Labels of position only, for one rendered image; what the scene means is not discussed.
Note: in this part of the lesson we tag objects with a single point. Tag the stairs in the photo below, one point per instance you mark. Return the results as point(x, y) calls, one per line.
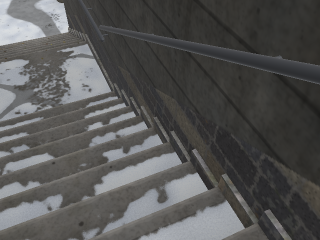
point(92, 170)
point(38, 44)

